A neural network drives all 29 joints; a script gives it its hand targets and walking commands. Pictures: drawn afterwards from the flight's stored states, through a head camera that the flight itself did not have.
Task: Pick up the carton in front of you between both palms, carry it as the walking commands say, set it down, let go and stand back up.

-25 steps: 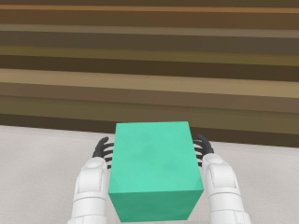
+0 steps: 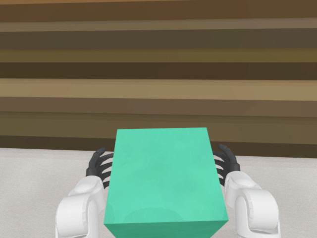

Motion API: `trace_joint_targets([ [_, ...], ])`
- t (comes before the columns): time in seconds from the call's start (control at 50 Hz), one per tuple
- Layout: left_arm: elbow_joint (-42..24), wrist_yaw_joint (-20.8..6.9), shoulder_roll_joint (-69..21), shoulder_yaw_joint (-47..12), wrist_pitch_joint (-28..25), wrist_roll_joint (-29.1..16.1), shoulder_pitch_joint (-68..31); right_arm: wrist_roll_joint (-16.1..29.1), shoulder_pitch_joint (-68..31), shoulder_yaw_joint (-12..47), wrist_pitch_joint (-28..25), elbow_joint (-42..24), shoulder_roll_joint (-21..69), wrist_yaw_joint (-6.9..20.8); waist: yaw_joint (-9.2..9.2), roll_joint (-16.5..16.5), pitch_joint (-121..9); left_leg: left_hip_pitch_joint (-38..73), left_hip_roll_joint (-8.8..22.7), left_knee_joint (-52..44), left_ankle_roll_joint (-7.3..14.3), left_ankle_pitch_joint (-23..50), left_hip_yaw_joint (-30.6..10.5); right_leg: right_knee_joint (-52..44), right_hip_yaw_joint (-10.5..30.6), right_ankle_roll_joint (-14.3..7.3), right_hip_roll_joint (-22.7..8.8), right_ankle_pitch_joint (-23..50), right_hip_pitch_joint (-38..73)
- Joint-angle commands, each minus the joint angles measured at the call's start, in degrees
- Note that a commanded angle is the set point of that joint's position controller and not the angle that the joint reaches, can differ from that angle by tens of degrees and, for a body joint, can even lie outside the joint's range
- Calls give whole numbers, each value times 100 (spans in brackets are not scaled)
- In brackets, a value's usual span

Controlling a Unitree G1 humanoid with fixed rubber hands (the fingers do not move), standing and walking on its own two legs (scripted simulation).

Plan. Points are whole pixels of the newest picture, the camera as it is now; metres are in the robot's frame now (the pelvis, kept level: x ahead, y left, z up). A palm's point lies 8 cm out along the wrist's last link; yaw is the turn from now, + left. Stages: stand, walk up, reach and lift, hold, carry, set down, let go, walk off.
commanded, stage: carry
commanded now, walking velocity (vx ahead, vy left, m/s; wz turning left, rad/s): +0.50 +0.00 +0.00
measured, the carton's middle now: (162, 190) +0.25 +0.00 +0.02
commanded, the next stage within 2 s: none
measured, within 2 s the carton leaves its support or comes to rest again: neither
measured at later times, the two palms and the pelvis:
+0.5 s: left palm (108, 96) +0.56 +0.16 +0.10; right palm (196, 89) +0.57 -0.14 +0.10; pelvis +0.31 +0.00 -0.02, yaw +1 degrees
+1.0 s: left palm (118, 37) +0.97 +0.16 +0.14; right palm (180, 34) +0.99 -0.14 +0.13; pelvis +0.63 +0.00 -0.03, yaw +2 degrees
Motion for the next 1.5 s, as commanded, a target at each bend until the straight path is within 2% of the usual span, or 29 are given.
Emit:
trace_joint_targets([
  [0.0,-664,-901,-4775,-3838,22,-1844,-2405,2073,-2676,3859,25,-871,4804,889,67,553,-635,266,1013,-492,554,677,-590,-1060,-477,31,152,1072,610],
  [0.04,-628,-801,-4465,-3642,115,-1707,-2218,2126,-2571,3844,135,-856,4475,871,119,147,-857,-738,689,574,335,792,-7,-1337,-798,-29,315,1110,2416],
  [0.06,-571,-750,-4294,-3537,181,-1636,-2108,2142,-2616,3794,200,-836,4256,855,222,-243,-980,-1546,516,1580,151,737,271,-1420,-53,-195,-221,665,3357],
  [0.08,-459,-695,-4102,-3426,225,-1548,-2063,2169,-2781,3769,304,-963,4057,848,317,-1728,-978,-2685,-113,3329,-165,-430,434,-2553,2759,-735,-1706,-266,3679],
  [0.1,-417,-663,-4059,-3379,269,-1560,-2208,2262,-2966,3810,389,-913,4008,850,347,-1928,-812,-3604,-207,4299,-52,-1260,-189,-2808,3869,-1362,-2306,19,3959],
  [0.18,-710,-747,-4675,-3750,314,-1821,-2784,2182,-2771,3655,375,-481,4611,931,228,-305,-771,-3611,591,4393,152,-159,-857,-2897,2424,-1021,-1940,943,3021],
  [0.4,-979,-1093,-4636,-4058,139,-2167,-2793,1705,-2572,3697,79,-841,4807,812,269,-1204,-51,-2424,-137,1070,205,1581,324,-2795,161,-565,-1086,3288,2992],
  [0.48,-1289,-914,-4095,-3931,238,-2153,-3229,1957,-3070,3637,196,-1094,4297,736,85,-967,-776,-103,-698,695,379,1136,879,-659,-610,-262,-732,4504,2614],
  [0.5,-1277,-844,-3844,-3843,289,-2115,-3398,1949,-3138,3546,248,-1060,4067,710,-87,-608,-1197,1148,-176,729,416,689,185,516,-514,-162,-584,3247,1719],
  [0.52,-1301,-768,-3713,-3818,380,-2132,-3572,1925,-3238,3406,289,-897,3771,674,-116,826,-1791,2356,1541,155,1264,-812,-2798,2426,-382,75,11,1630,59],
  [0.54,-1198,-718,-3558,-3768,419,-2125,-3705,2005,-3326,3410,336,-799,3739,660,-108,1367,-1612,2518,1984,-671,1598,-458,-4267,3472,253,30,494,-624,-1142],
  [0.6,-801,-605,-3819,-3623,403,-2091,-4349,2216,-4237,3499,366,-751,3878,639,-116,-3,-1291,1364,1644,-357,1275,1109,-2557,3627,886,-317,-291,35,-1283],
  [0.68,-267,-441,-3744,-3412,346,-1842,-4869,2371,-5098,3471,327,-361,3832,616,-12,266,-1211,578,1272,-645,1086,945,-1370,2350,617,-247,-323,592,-861],
  [0.88,1175,-179,-3472,-2614,411,-1610,-6336,2048,-6358,2555,343,1263,3535,331,-192,547,-623,981,868,-62,983,2761,-399,-640,-87,-341,81,1789,-598],
  [0.92,1484,-152,-3475,-2417,372,-1584,-6604,2034,-6723,2413,323,1526,3627,270,333,425,-1108,472,663,1258,825,3734,151,-820,-499,-491,482,1823,965],
  [0.94,1666,-142,-3464,-2319,350,-1579,-6703,2017,-6847,2349,320,1643,3671,239,499,79,-1477,115,356,2318,585,3597,417,-1066,-656,-445,665,1694,2036],
  [0.96,1827,-138,-3490,-2228,337,-1581,-6686,1964,-7081,2251,324,1738,3654,200,746,-503,-1720,-920,192,3590,381,2082,212,-1176,640,-477,-233,1475,3041],
  [0.98,1990,-109,-3353,-2152,320,-1560,-7034,1873,-7077,2139,345,1899,3780,149,483,-1744,-2059,-2540,-561,5000,191,-832,-156,-1552,3478,-1363,-1829,2052,4081],
  [1.0,2015,-117,-3621,-2214,299,-1711,-7082,1790,-7179,2044,337,1916,3742,104,540,-1857,-2138,-3423,-559,5933,332,-1180,-731,-1892,4124,-1788,-1933,1381,4290],
  [1.06,1483,-306,-4555,-2530,160,-2232,-7932,1778,-7657,2028,209,1815,4383,96,541,-725,-1891,-3975,-103,6348,444,-601,-880,-1537,2889,-1559,-1560,2850,3791],
  [1.18,790,-388,-4810,-2893,-111,-2406,-7879,1376,-7081,2102,-99,1371,4425,55,545,-673,-2171,-4990,-107,6296,414,-177,-664,-1223,1981,-1349,-1344,3943,4424],
  [1.3,588,-316,-4099,-2977,-37,-2291,-7174,1361,-6803,2372,-25,871,3887,27,1179,-1051,-1578,-8600,18,9803,743,-2087,-830,-1425,2842,-1930,-2099,4554,6326],
  [1.34,674,-365,-4147,-3108,33,-2422,-7376,1344,-6899,2306,51,950,3721,34,1257,-634,-778,-9740,-30,9858,756,-3011,-554,-1565,2481,-1599,-1688,4731,6665],
  [1.38,852,-408,-4054,-3107,70,-2526,-7189,1280,-6617,2264,124,1170,3588,38,1004,-596,-350,-8625,233,8133,842,-3223,-507,-2027,1746,-1123,-1334,5247,5739],
  [1.4,946,-437,-4129,-3068,67,-2565,-7095,1211,-6465,2145,134,1316,3585,8,429,-490,-786,-5248,114,5401,987,-2004,-284,-2581,659,-828,-827,6445,3641],
  [1.42,841,-463,-4174,-3061,62,-2592,-7200,1120,-6237,2112,115,1421,3445,-31,44,-836,-1551,-2340,-840,4920,887,-437,786,-2223,345,-907,-550,9550,2055],
  [1.44,780,-470,-4219,-2952,29,-2451,-7357,1218,-6412,2196,108,1229,3684,1,-794,-1837,-2192,-342,-1035,4556,796,632,803,-852,219,-855,-819,10609,1377],
  [1.46,721,-479,-4343,-2923,27,-2332,-7482,1366,-6703,2414,65,953,3976,75,-1528,-1613,-3004,885,-1235,3274,838,1058,126,1229,238,-590,-782,9922,1507],
  [1.48,662,-507,-4469,-2887,-9,-2129,-7483,1621,-6769,2710,-3,913,4317,183,-1516,547,-3055,1608,-257,1175,1286,3139,-2547,4114,441,-39,597,3205,368],
])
